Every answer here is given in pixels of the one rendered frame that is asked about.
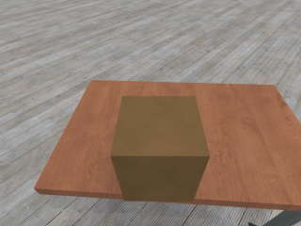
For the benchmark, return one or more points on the table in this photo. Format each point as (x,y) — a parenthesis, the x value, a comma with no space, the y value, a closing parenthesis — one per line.
(253,138)

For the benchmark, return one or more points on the carton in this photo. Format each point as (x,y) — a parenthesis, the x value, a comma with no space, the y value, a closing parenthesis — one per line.
(159,151)

